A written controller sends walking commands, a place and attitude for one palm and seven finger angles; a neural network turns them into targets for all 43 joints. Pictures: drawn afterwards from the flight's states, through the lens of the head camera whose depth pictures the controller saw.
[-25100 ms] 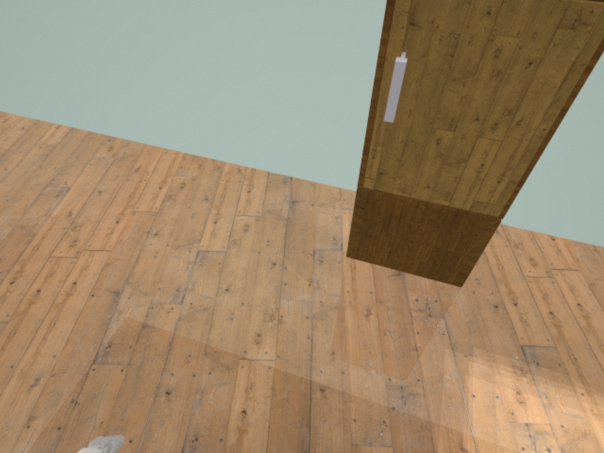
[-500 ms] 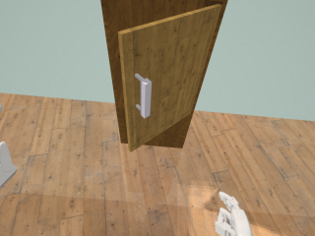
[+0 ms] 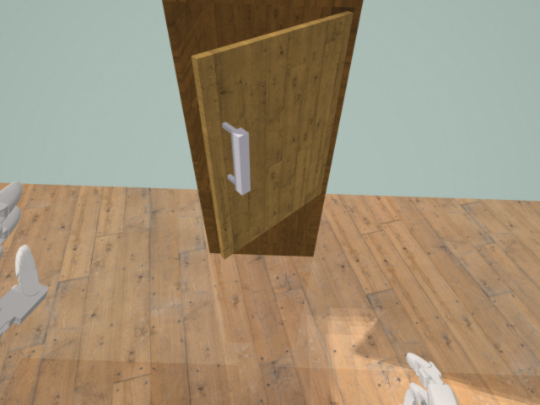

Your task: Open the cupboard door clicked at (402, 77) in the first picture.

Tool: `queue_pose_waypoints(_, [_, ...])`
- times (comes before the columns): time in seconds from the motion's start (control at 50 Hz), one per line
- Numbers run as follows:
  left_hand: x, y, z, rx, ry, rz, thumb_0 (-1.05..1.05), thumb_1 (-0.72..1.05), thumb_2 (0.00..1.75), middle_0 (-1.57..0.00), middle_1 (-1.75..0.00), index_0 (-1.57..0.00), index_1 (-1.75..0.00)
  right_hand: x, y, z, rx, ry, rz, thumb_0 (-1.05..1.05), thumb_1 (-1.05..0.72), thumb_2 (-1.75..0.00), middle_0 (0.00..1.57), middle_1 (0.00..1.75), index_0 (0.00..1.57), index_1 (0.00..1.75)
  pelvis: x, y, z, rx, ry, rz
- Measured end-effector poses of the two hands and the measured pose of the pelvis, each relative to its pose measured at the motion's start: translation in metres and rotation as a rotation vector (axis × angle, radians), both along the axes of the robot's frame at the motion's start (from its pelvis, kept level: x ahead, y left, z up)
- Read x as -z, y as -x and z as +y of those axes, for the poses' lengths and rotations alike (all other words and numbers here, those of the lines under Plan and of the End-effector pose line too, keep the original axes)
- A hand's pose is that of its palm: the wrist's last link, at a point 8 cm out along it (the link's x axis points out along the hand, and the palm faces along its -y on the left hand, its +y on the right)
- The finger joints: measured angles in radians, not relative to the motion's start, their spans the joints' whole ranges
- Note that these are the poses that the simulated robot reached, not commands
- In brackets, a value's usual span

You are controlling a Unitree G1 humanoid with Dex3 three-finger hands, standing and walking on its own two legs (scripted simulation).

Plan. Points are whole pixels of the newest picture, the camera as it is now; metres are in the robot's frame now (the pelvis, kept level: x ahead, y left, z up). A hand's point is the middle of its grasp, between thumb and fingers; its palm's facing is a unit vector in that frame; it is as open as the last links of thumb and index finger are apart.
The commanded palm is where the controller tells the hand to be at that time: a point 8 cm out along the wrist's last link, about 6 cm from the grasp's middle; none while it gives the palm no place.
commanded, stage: stop stepping back and stand still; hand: left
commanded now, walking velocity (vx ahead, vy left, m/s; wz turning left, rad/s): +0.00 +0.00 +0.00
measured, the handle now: (235, 158) +0.60 +0.09 +0.03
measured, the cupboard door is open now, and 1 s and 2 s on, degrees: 44 44 44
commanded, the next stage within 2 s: let the arm hang, fingers relaxed in 0.78 s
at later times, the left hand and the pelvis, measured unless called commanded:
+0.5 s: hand out of the picture +0.16 +0.30 +0.16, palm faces +0.42 -0.79 -0.45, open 7.4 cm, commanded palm +0.10 +0.34 +0.18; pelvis -0.04 +0.04 +0.01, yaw +0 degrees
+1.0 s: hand (45, 378) +0.16 +0.30 +0.01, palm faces +0.17 -0.86 -0.48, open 7.4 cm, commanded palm none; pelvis -0.04 +0.04 +0.00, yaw +2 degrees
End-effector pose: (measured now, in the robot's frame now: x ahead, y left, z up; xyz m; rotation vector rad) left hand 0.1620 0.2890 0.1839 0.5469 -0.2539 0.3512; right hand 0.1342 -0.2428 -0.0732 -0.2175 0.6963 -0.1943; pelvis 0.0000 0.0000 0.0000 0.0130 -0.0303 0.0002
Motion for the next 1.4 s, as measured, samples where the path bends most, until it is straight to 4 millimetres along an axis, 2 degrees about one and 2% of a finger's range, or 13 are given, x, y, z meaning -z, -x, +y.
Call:
queue_pose_waypoints(0.14, [-0.010, 0.027, 0.017, -0.015, -0.031, -0.006, 0.02, 0.88, 0.89, -0.22, -0.31, -0.21, -0.31, -0.005, 0.001, 0.030, -0.053, -0.030, -0.008, 0.01, -0.91, -0.90, 0.20, 0.30, 0.21, 0.30, -0.005, 0.015, 0.011, 0.000, 0.016, 0.002])
queue_pose_waypoints(0.28, [0.006, 0.045, 0.045, -0.113, 0.036, 0.047, 0.02, 0.89, 0.90, -0.21, -0.31, -0.21, -0.30, -0.006, 0.009, 0.047, -0.088, -0.017, 0.008, 0.01, -0.90, -0.90, 0.20, 0.30, 0.21, 0.30, -0.009, 0.029, 0.026, 0.001, 0.027, 0.003])
queue_pose_waypoints(0.4, [0.016, 0.044, 0.046, -0.092, 0.078, 0.065, 0.02, 0.89, 0.90, -0.21, -0.31, -0.21, -0.30, -0.010, 0.017, 0.053, -0.091, 0.009, 0.010, 0.01, -0.90, -0.90, 0.20, 0.30, 0.21, 0.30, -0.010, 0.037, 0.034, -0.003, 0.028, 0.002])
queue_pose_waypoints(0.58, [0.002, 0.045, 0.053, -0.058, 0.008, 0.044, 0.02, 0.89, 0.90, -0.21, -0.31, -0.21, -0.30, -0.013, 0.022, 0.056, -0.074, 0.016, 0.005, 0.01, -0.90, -0.90, 0.20, 0.30, 0.21, 0.30, -0.011, 0.040, 0.040, -0.009, 0.034, 0.011])
queue_pose_waypoints(0.88, [0.009, 0.041, 0.051, -0.087, 0.032, 0.086, 0.02, 0.89, 0.90, -0.21, -0.31, -0.21, -0.30, -0.006, 0.013, 0.058, -0.090, 0.007, 0.033, 0.01, -0.90, -0.90, 0.20, 0.30, 0.21, 0.30, -0.011, 0.034, 0.040, -0.015, 0.030, 0.021])
queue_pose_waypoints(0.92, [0.031, 0.032, 0.052, -0.064, 0.035, 0.163, 0.02, 0.89, 0.90, -0.21, -0.31, -0.21, -0.30, 0.004, 0.009, 0.055, -0.124, -0.018, 0.049, 0.01, -0.90, -0.90, 0.20, 0.30, 0.21, 0.30, -0.008, 0.034, 0.040, -0.033, 0.034, 0.037])
queue_pose_waypoints(1.0, [0.142, 0.027, 0.050, -0.108, 0.189, 0.631, 0.01, 0.90, 0.90, -0.20, -0.30, -0.20, -0.30, 0.032, 0.013, 0.039, -0.121, -0.044, 0.157, 0.01, -0.90, -0.90, 0.20, 0.30, 0.21, 0.30, -0.001, 0.040, 0.040, -0.033, 0.021, 0.041])
queue_pose_waypoints(1.06, [0.221, 0.058, 0.026, -0.125, 0.295, 0.974, 0.01, 0.90, 0.90, -0.20, -0.30, -0.20, -0.30, 0.043, 0.030, 0.024, -0.084, -0.045, 0.224, 0.01, -0.91, -0.90, 0.20, 0.30, 0.21, 0.30, 0.001, 0.043, 0.036, -0.023, 0.012, 0.031])
queue_pose_waypoints(1.14, [0.289, 0.119, -0.020, -0.117, 0.444, 1.281, 0.02, 0.91, 0.90, -0.20, -0.30, -0.20, -0.30, 0.048, 0.070, 0.005, -0.042, -0.017, 0.370, 0.01, -0.91, -0.90, 0.20, 0.30, 0.21, 0.30, 0.001, 0.044, 0.025, -0.029, 0.011, 0.018])
queue_pose_waypoints(1.18, [0.310, 0.148, -0.041, -0.119, 0.515, 1.389, 0.02, 0.91, 0.89, -0.20, -0.30, -0.20, -0.30, 0.048, 0.094, -0.003, -0.022, 0.003, 0.460, 0.01, -0.91, -0.90, 0.20, 0.30, 0.21, 0.30, 0.000, 0.044, 0.020, -0.035, 0.014, 0.012])
queue_pose_waypoints(1.24, [0.323, 0.181, -0.045, -0.193, 0.567, 1.476, 0.01, 0.96, 0.89, -0.21, -0.31, -0.20, -0.30, 0.049, 0.129, -0.009, 0.000, 0.020, 0.589, 0.01, -0.91, -0.90, 0.20, 0.30, 0.20, 0.30, -0.002, 0.045, 0.014, -0.043, 0.020, 0.008])
queue_pose_waypoints(1.32, [0.322, 0.215, -0.042, -0.265, 0.588, 1.556, 0.01, 0.96, 0.89, -0.21, -0.31, -0.20, -0.30, 0.052, 0.161, -0.009, 0.017, 0.010, 0.706, 0.01, -0.91, -0.90, 0.20, 0.30, 0.20, 0.30, -0.005, 0.044, 0.010, -0.050, 0.025, 0.007])
queue_pose_waypoints(1.4, [0.313, 0.233, -0.031, -0.335, 0.571, 1.592, 0.01, 0.94, 0.89, -0.21, -0.30, -0.20, -0.30, 0.059, 0.174, -0.005, 0.024, -0.023, 0.747, 0.01, -0.91, -0.90, 0.20, 0.30, 0.20, 0.30, -0.008, 0.043, 0.008, -0.050, 0.024, 0.002])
